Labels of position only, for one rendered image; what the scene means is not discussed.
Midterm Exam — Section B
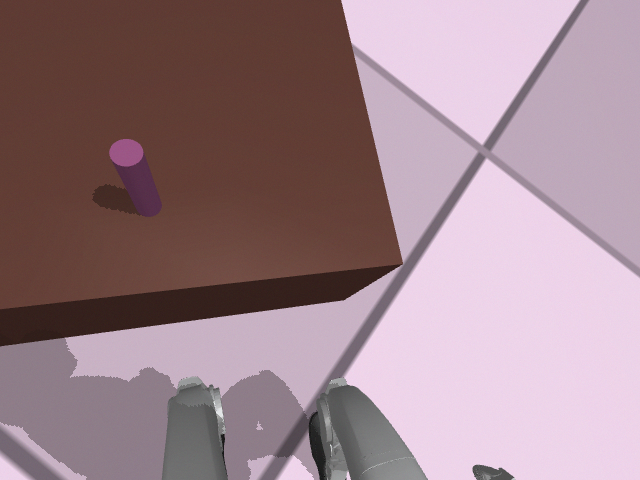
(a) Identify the right robot foot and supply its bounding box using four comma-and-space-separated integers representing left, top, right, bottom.
309, 412, 347, 480

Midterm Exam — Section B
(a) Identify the can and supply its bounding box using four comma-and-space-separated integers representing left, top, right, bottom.
109, 139, 162, 217

